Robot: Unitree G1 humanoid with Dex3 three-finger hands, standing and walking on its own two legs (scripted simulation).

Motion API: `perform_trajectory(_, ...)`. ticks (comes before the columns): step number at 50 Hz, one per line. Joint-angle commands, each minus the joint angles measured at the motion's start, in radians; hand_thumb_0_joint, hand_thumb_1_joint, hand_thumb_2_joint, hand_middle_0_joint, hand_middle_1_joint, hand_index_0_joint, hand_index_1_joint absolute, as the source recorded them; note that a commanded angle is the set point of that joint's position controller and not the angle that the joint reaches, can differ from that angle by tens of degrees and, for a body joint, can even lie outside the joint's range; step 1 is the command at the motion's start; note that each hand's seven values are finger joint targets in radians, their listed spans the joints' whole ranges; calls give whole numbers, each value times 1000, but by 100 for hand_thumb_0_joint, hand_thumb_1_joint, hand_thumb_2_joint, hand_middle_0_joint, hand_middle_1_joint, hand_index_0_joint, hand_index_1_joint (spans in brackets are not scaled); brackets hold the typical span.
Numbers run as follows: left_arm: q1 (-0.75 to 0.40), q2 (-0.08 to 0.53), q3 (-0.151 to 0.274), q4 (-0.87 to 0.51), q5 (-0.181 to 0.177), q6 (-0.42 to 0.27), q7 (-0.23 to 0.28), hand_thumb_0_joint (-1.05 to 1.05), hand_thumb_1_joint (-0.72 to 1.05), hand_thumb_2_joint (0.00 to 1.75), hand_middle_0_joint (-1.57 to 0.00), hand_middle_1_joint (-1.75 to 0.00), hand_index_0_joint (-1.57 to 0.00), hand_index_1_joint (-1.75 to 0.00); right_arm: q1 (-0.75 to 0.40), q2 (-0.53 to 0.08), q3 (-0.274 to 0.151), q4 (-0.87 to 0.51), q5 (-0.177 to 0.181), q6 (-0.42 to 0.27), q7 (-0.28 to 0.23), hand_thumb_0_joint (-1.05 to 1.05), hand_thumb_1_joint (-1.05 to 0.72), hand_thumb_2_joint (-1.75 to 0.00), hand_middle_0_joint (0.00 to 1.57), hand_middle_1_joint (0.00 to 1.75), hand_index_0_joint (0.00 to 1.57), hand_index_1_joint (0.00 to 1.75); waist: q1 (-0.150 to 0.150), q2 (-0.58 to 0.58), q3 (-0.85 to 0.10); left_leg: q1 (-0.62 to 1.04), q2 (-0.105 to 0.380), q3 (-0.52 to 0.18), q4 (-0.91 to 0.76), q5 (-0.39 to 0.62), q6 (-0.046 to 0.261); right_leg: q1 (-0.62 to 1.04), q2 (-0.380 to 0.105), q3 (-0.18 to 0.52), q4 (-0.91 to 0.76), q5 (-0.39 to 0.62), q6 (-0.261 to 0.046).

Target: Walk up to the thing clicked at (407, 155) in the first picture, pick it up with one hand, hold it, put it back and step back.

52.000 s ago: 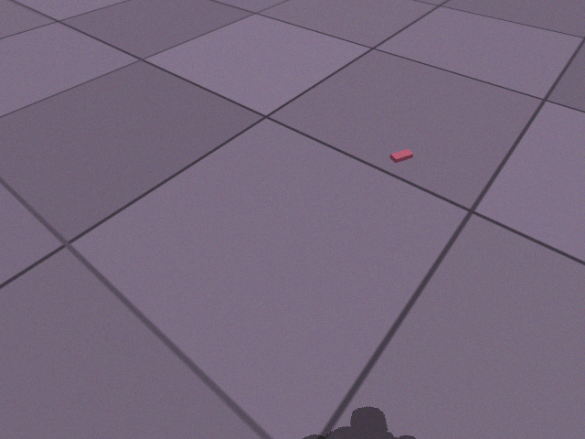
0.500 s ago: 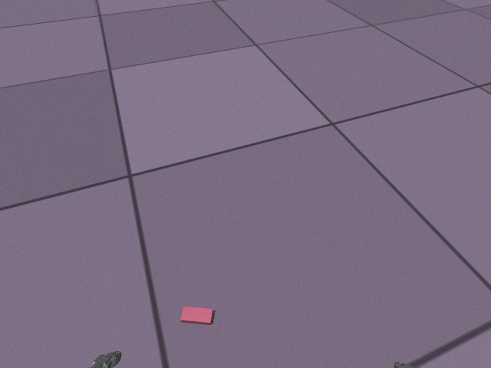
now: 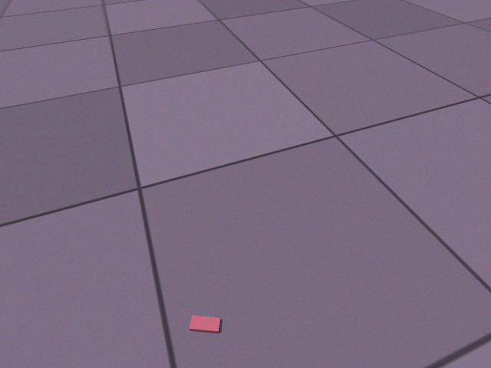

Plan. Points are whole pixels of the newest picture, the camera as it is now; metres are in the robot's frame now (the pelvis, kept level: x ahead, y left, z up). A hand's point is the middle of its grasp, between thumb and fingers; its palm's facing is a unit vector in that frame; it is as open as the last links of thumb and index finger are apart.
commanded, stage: stand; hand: left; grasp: from above
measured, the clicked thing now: (205, 324) +0.47 +0.21 -0.77
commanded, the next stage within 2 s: step back in 1.74 s
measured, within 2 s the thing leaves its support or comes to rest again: neither
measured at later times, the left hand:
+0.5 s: hand out of the picture +0.07 +0.22 -0.16, palm faces +0.02 -0.95 -0.32, open 7.4 cm
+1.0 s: hand out of the picture +0.10 +0.22 -0.15, palm faces +0.02 -0.94 -0.34, open 7.4 cm
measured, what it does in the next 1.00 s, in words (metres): stands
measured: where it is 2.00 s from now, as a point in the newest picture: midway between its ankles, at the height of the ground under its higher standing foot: outside the picture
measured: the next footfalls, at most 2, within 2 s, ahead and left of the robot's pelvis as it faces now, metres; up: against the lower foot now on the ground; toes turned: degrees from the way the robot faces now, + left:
none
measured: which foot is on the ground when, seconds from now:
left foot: down 0.00-1.00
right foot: down 0.00-1.00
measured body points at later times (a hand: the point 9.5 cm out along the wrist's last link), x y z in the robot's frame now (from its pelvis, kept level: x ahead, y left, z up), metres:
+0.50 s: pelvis +0.02 -0.01 +0.00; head +0.02 -0.02 +0.45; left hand +0.07 +0.27 -0.14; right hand +0.08 -0.30 -0.14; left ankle +0.02 +0.08 -0.75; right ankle +0.02 -0.13 -0.75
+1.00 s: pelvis +0.03 -0.02 +0.00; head +0.03 -0.03 +0.45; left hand +0.10 +0.27 -0.13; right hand +0.10 -0.31 -0.14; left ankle +0.02 +0.08 -0.75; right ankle +0.02 -0.13 -0.75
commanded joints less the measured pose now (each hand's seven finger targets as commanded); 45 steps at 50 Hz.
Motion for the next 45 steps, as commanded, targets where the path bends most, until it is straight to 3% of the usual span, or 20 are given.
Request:
perform_trajectory(1,-42,185,35,-42,-1,-25,15,0,90,90,-20,-30,-20,-30,-47,-200,-36,-58,5,-21,-7,0,-90,-90,20,30,20,30,-3,11,9,-93,153,-171,-131,-148,-14,-6,-70,92,-72,-70,-23)
perform_trajectory(6,-31,187,31,-27,-3,-24,12,0,90,90,-20,-30,-20,-30,-54,-205,-32,-50,8,-20,-4,0,-90,-90,20,30,20,30,0,9,24,-114,157,-180,-137,-177,-12,-16,-68,88,-75,-95,-27)
perform_trajectory(11,-60,202,33,-28,-8,-35,16,0,90,90,-20,-30,-20,-30,-49,-197,-24,-41,10,-27,-4,0,-90,-90,20,30,20,30,-13,-18,-37,-20,154,-146,-90,35,-10,4,-91,104,-94,11,-32)
perform_trajectory(14,-63,204,32,-26,-11,-35,15,0,90,90,-20,-30,-20,-30,-52,-209,-21,-32,11,-27,-6,0,-90,-90,20,30,20,30,-13,-8,-41,-6,158,-141,-85,68,-10,11,-92,105,-99,45,-32)
perform_trajectory(23,-80,211,35,-17,-14,-30,10,0,90,90,-20,-30,-20,-30,-61,-210,-12,-21,13,-27,-7,0,-90,-90,20,30,20,30,-11,-7,-31,-31,164,-136,-100,76,-17,41,-91,101,-101,53,-33)
perform_trajectory(34,-110,214,37,-26,-17,-34,8,0,90,90,-20,-30,-20,-30,-85,-227,-14,-24,16,-35,-10,0,-90,-90,20,30,20,30,-9,-8,-92,33,180,-127,-75,229,-17,68,-97,96,-95,164,-33)
perform_trajectory(45,-134,229,38,-38,-19,-36,6,0,90,90,-20,-30,-20,-30,-87,-231,-13,-25,18,-34,-7,0,-90,-90,20,30,20,30,-15,-4,-86,18,184,-124,-89,208,-24,81,-99,98,-102,158,-36)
